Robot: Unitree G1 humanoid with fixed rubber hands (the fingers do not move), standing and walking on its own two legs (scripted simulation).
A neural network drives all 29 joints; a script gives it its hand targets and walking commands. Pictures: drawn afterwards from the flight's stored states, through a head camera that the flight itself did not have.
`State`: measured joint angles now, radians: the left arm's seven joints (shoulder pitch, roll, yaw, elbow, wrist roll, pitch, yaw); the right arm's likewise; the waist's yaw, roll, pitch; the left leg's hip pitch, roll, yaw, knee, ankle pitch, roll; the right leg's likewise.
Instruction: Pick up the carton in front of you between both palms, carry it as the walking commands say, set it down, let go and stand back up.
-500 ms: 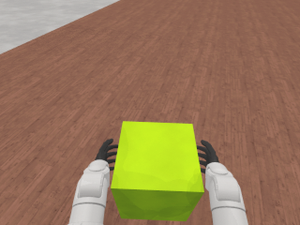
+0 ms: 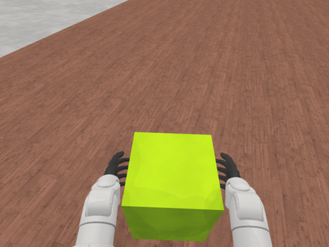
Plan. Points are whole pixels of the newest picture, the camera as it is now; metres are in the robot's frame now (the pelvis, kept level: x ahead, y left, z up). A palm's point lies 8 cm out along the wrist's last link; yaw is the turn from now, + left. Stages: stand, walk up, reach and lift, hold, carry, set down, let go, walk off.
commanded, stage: carry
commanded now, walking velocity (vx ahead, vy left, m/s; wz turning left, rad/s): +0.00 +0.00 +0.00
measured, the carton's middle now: (170, 188) +0.31 +0.00 -0.04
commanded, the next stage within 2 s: hold in 0.20 s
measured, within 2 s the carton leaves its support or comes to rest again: neither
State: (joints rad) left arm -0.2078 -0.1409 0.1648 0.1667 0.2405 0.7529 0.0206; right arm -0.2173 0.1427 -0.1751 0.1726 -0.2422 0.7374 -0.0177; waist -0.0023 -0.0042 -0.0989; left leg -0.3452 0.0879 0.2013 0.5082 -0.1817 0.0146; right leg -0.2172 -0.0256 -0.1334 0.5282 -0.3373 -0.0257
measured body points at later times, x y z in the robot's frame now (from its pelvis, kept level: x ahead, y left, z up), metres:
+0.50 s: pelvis -0.03 +0.01 +0.00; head -0.03 +0.02 +0.45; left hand +0.30 +0.13 +0.02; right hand +0.28 -0.17 +0.03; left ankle +0.05 +0.13 -0.73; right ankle -0.03 -0.09 -0.73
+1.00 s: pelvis -0.06 +0.04 -0.08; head +0.18 +0.03 +0.29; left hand +0.38 +0.15 -0.18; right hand +0.35 -0.15 -0.17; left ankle +0.05 +0.12 -0.73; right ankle -0.03 -0.09 -0.73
